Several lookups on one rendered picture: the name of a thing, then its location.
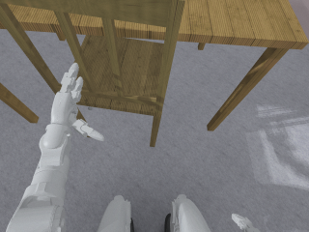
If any right robot shin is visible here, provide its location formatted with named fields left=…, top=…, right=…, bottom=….
left=170, top=194, right=186, bottom=232

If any table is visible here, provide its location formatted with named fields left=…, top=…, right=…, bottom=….
left=0, top=0, right=309, bottom=131

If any robot left hand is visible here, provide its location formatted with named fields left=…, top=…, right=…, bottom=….
left=50, top=63, right=104, bottom=141

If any robot right hand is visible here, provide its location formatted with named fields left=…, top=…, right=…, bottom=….
left=232, top=214, right=260, bottom=232

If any left robot forearm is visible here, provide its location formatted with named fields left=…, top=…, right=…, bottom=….
left=6, top=123, right=72, bottom=232

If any robot left upper arm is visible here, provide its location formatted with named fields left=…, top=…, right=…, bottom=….
left=9, top=205, right=67, bottom=232

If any robot right thigh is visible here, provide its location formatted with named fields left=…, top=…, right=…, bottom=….
left=170, top=198, right=211, bottom=232

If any chair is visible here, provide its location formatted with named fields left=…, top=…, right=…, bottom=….
left=0, top=0, right=185, bottom=147

